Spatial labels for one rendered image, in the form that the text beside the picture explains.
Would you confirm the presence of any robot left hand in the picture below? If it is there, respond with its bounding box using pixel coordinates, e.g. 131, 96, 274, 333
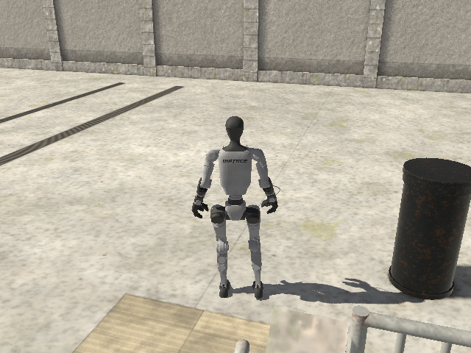
192, 203, 209, 218

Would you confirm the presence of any right robot foot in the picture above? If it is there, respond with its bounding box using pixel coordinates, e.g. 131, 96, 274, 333
252, 281, 263, 299

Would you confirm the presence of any left robot upper arm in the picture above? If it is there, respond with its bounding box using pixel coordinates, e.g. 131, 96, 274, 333
200, 149, 220, 189

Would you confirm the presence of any left robot forearm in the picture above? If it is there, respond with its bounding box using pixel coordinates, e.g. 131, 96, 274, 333
194, 178, 208, 205

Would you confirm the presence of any right robot upper arm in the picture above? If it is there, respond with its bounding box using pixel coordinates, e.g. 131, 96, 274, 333
250, 148, 270, 188

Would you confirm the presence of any left robot foot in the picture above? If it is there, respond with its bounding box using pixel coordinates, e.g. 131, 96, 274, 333
219, 279, 230, 298

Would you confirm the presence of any robot right hand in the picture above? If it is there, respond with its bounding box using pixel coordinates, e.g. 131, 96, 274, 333
261, 199, 278, 214

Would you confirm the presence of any right robot forearm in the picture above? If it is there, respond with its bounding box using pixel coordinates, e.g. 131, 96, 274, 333
263, 178, 277, 202

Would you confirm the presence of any robot foot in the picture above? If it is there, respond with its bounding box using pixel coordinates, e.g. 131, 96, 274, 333
219, 279, 230, 298
252, 281, 263, 299

